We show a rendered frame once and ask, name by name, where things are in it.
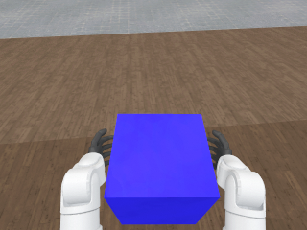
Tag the robot right forearm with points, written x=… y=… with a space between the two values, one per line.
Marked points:
x=244 y=195

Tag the robot left forearm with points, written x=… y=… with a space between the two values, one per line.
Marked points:
x=80 y=198

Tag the left robot hand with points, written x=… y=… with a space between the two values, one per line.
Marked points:
x=98 y=147

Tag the right robot hand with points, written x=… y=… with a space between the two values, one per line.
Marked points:
x=222 y=147

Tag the carton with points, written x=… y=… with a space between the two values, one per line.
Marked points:
x=160 y=170

